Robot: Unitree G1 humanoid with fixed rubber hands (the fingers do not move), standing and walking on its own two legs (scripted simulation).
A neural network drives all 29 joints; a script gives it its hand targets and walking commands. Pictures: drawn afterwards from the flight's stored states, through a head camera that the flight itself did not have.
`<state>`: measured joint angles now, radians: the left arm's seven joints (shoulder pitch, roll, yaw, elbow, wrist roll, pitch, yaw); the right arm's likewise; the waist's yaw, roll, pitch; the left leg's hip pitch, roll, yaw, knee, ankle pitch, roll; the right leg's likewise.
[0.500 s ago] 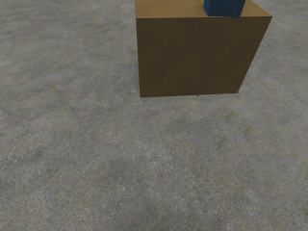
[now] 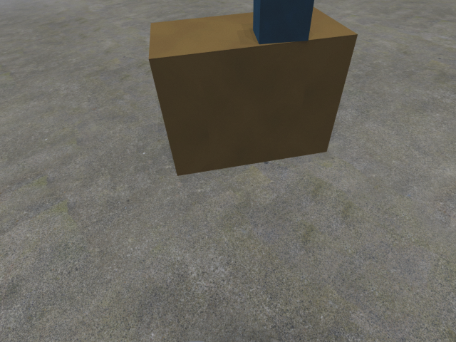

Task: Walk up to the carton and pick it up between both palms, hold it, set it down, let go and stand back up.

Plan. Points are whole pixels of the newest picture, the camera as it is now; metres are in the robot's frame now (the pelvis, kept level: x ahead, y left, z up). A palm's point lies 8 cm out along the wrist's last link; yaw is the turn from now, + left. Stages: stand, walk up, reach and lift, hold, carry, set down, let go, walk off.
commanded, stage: walk up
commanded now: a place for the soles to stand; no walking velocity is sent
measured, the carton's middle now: (281, 9) +1.50 -0.16 +0.11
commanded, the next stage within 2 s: none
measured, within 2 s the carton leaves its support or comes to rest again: neither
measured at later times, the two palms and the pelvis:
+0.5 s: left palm (122, 262) +0.33 +0.29 -0.12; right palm (346, 285) +0.29 -0.21 -0.11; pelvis +0.27 +0.03 +0.01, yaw -8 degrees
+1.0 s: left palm (192, 175) +0.60 +0.16 -0.10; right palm (364, 207) +0.51 -0.32 -0.13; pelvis +0.52 -0.06 +0.01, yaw -11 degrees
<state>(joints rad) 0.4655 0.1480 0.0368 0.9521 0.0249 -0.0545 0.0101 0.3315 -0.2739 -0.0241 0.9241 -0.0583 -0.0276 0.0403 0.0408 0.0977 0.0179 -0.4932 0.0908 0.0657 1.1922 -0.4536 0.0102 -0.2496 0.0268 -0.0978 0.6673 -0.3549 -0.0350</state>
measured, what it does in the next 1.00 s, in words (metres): walks ahead: left foot, then right foot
